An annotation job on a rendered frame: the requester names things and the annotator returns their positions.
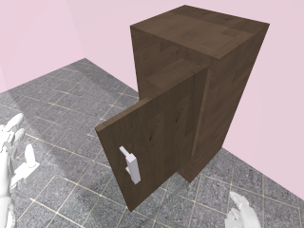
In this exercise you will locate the cupboard door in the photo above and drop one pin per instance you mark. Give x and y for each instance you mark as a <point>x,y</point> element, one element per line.
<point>159,131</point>

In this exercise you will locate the left robot forearm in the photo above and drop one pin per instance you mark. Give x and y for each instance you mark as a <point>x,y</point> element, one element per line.
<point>7,217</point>

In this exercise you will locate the robot left hand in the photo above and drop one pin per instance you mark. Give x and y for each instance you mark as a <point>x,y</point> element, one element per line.
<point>10,138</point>

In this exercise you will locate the robot right hand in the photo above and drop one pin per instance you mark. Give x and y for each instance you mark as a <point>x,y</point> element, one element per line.
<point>246,218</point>

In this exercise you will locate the handle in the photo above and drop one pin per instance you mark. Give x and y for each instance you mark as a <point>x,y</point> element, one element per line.
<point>132,166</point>

